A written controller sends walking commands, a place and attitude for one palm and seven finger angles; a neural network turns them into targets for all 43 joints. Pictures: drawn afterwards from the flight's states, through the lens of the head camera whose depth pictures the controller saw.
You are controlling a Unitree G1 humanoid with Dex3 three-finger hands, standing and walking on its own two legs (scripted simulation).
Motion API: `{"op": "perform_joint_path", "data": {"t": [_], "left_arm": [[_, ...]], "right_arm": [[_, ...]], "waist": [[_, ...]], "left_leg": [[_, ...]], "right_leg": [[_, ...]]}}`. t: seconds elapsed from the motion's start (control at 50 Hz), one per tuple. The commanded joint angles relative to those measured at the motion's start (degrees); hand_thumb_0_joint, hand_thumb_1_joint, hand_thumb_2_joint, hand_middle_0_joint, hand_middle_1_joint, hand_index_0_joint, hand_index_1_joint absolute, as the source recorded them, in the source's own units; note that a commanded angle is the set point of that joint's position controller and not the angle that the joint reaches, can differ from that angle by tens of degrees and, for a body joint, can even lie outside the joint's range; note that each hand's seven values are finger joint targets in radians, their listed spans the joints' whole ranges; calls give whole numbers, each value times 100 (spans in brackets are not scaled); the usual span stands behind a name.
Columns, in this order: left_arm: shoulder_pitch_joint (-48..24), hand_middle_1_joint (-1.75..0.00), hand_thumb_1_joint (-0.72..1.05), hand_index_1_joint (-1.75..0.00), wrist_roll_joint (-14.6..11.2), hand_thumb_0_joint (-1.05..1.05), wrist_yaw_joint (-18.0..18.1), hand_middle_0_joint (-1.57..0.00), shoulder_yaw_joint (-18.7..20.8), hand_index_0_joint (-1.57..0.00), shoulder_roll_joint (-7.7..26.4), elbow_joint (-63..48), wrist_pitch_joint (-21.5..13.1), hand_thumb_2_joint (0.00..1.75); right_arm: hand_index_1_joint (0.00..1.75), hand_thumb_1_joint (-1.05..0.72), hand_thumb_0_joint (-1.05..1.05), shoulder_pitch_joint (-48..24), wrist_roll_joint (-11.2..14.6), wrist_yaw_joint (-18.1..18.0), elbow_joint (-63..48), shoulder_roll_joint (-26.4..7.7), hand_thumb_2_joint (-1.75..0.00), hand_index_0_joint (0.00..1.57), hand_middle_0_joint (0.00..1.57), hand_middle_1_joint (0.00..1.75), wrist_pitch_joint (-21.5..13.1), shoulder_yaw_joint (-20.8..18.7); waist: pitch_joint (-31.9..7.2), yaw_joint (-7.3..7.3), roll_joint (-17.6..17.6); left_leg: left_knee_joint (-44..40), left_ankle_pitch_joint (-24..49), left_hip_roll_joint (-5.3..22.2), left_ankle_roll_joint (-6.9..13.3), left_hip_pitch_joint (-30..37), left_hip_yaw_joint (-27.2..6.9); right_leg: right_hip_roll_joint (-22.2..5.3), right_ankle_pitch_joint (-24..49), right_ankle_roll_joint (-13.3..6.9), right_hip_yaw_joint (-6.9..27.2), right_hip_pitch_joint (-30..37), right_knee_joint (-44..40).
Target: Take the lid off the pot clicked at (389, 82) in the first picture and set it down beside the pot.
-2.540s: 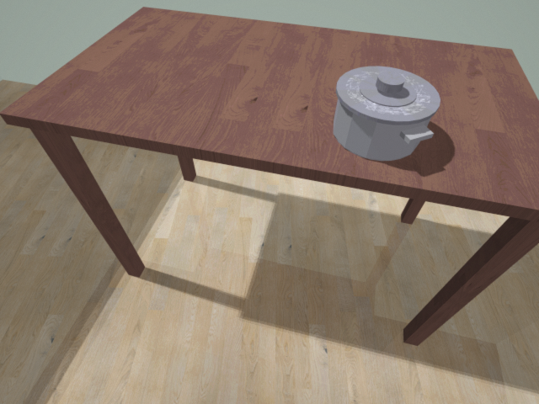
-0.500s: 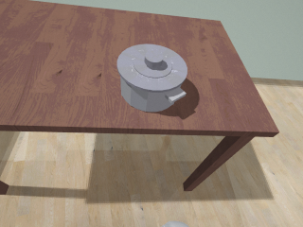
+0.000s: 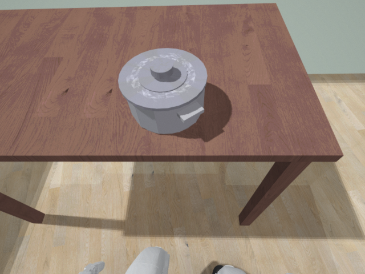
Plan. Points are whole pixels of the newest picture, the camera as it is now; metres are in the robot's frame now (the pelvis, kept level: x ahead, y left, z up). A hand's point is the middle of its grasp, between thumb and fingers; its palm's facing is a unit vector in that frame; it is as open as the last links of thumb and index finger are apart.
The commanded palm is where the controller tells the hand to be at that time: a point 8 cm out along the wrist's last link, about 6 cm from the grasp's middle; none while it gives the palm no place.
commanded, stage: come to a stop and stand still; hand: left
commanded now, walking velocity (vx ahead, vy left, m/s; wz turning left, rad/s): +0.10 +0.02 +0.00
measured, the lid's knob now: (161, 68) +0.50 +0.08 +0.16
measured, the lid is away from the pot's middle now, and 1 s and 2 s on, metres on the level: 0.00 0.00 0.00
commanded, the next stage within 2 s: look again from close up in 1.10 s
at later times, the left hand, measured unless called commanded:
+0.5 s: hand out of the picture -0.05 +0.26 -0.18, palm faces +0.03 -0.99 -0.17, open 7.4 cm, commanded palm none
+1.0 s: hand out of the picture +0.05 +0.17 -0.17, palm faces +0.04 -0.98 -0.22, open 7.2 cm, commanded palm none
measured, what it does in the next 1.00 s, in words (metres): steps on the spot: left foot, then right foot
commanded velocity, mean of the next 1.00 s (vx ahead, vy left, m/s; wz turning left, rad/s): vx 0.05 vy -0.04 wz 0.00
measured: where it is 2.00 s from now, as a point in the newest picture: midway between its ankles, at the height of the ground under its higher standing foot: outside the picture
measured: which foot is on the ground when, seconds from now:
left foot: up 0.00-0.16, down 0.18-1.00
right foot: down 0.00-0.18, up 0.20-0.70, down 0.72-1.00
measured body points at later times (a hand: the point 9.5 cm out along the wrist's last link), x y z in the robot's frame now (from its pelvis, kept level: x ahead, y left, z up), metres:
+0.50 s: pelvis -0.04 +0.06 +0.01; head -0.03 +0.10 +0.46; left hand -0.05 +0.31 -0.16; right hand -0.04 -0.18 -0.12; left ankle -0.04 +0.15 -0.74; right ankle -0.07 -0.10 -0.65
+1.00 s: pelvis -0.01 -0.01 +0.00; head +0.00 -0.01 +0.45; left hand +0.05 +0.22 -0.15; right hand -0.02 -0.22 -0.16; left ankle -0.03 +0.14 -0.74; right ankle -0.06 -0.11 -0.74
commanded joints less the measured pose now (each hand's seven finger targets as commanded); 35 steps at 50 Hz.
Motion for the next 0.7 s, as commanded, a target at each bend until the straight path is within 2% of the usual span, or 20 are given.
{"op": "perform_joint_path", "data": {"t": [0.0,0.06,0.12,0.14,0.16,0.18,0.2,0.22,0.24,0.26,0.28,0.32,0.36,0.44,0.48,0.54,0.6,0.64,0.66,0.68], "left_arm": [[615,-30,90,-30,101,0,69,-20,344,-20,1311,-275,-59,90],[410,-30,90,-30,142,0,-9,-20,353,-20,1378,-400,9,90],[223,-30,90,-30,61,0,-67,-20,299,-20,1259,-324,84,90],[337,-30,90,-30,20,0,-97,-20,208,-20,994,-313,118,90],[446,-30,90,-30,-48,0,-111,-20,128,-20,541,-376,149,90],[183,-30,90,-30,-46,0,-97,-20,124,-20,650,-399,169,90],[237,-30,90,-30,-27,0,-143,-20,182,-20,758,-304,153,90],[439,-30,90,-30,46,0,-172,-20,248,-20,773,-109,169,90],[696,-30,90,-30,42,0,-216,-20,249,-20,795,-20,149,90],[847,-30,90,-30,43,0,-253,-20,257,-20,806,108,131,90],[958,-30,90,-30,41,0,-283,-20,251,-20,785,204,111,90],[1056,-30,90,-30,31,0,-315,-20,248,-20,743,259,85,90],[940,-30,90,-30,33,0,-335,-20,236,-20,714,197,102,90],[730,-30,90,-30,28,0,-351,-20,218,-20,644,100,111,90],[701,-30,90,-30,15,0,-357,-20,166,-20,565,93,110,90],[533,-30,90,-30,-19,0,-343,-20,79,-20,420,89,72,90],[664,-30,90,-30,-71,0,-312,-20,18,-20,300,210,8,90],[1030,-30,90,-30,-82,0,-281,-20,19,-20,305,429,-43,90],[1212,-30,90,-30,-73,0,-243,-20,32,-20,380,513,-81,90],[1260,-30,90,-30,-59,0,-178,-20,50,-20,580,576,-130,90]], "right_arm": [[30,-90,0,403,-17,53,-344,-117,-90,20,20,30,-88,11],[30,-90,0,527,44,85,-371,-67,-90,20,20,30,-228,45],[30,-90,0,1303,37,71,-99,-46,-90,20,20,30,-360,92],[30,-90,0,1429,6,43,-82,-329,-90,20,20,30,-399,43],[30,-90,0,1282,-83,23,-215,-842,-90,20,20,30,-433,-47],[30,-90,0,798,-130,-13,-413,-1054,-90,20,20,30,-370,-10],[30,-90,0,410,-175,-46,-468,-829,-90,20,20,30,-403,94],[30,-90,0,344,-168,-84,-400,-637,-90,20,20,30,-448,125],[30,-90,0,368,-126,-119,-398,-607,-90,20,20,30,-485,149],[30,-90,0,388,-90,-135,-373,-542,-90,20,20,30,-522,170],[30,-90,0,496,-57,-145,-318,-499,-90,20,20,30,-557,170],[30,-90,0,889,-29,-177,-192,-441,-90,20,20,30,-594,130],[30,-90,0,1221,-19,-214,-95,-395,-90,20,20,30,-616,147],[30,-90,0,1689,-29,-273,72,-316,-90,20,20,30,-654,155],[30,-90,0,1850,-47,-271,171,-364,-90,20,20,30,-661,157],[30,-90,0,1901,-61,-258,243,-311,-90,20,20,30,-650,168],[30,-90,0,1802,-83,-211,345,-372,-90,20,20,30,-591,152],[30,-90,0,1735,-29,-202,422,-290,-90,20,20,30,-566,149],[30,-90,0,1721,2,-180,472,-185,-90,20,20,30,-568,180],[30,-90,0,1738,46,-164,507,76,-90,20,20,30,-581,238]], "waist": [[-1277,118,-1029],[-1300,86,-1409],[-1132,-306,-1087],[-1164,-355,-179],[-689,-403,1863],[-16,-359,1777],[203,-124,1338],[85,-4,1146],[-110,84,978],[-130,110,713],[-258,91,693],[-565,-39,751],[-461,-150,502],[-390,-296,563],[-623,-333,650],[-709,-372,817],[-916,-311,1047],[-999,-95,656],[-1035,-14,326],[-998,-5,-254]], "left_leg": [[-762,145,162,36,117,-22],[-2139,-7,112,162,1006,290],[-4202,873,17,284,2593,471],[-4765,405,443,346,2910,-111],[-5878,-1222,1748,720,2118,-2057],[-6539,-1834,2264,1182,610,-2715],[-6741,-1918,2127,1291,187,-2481],[-6552,-1455,1800,1078,494,-2122],[-6376,-1210,1736,1040,758,-2010],[-6287,-857,1608,971,1039,-1640],[-6211,-458,1454,888,1324,-1296],[-6082,-98,1380,862,1876,-1059],[-6099,36,1520,974,2032,-1183],[-6071,470,1780,1213,2325,-1380],[-5997,900,1787,1272,2554,-1328],[-5862,1455,1692,1323,2408,-1148],[-5664,1339,1554,1252,2056,-980],[-5287,1127,1324,1008,1511,-820],[-4998,953,1066,781,1227,-535],[-4461,944,741,557,764,-144]], "right_leg": [[-1360,2055,-1067,1242,1171,-830],[-1222,407,-941,1247,603,-1085],[-733,-1366,-392,916,-446,-893],[-344,-1924,-163,625,-941,-151],[391,-2271,210,-11,-1538,1215],[341,-2033,204,495,-1307,1825],[253,-1486,168,712,-1060,2246],[412,-1174,167,726,-1121,2732],[475,-1055,135,776,-1250,3041],[469,-778,151,765,-1374,3220],[479,-513,190,731,-1425,3299],[522,-346,226,645,-1560,3427],[459,-334,208,685,-1775,3504],[220,-557,194,685,-1899,3048],[174,-742,188,551,-1690,2563],[139,-1129,146,283,-1020,1585],[309,-1321,71,7,-52,610],[426,-522,72,-94,972,-400],[294,-184,62,68,1451,-845],[-223,-163,-111,766,1868,-1090]]}}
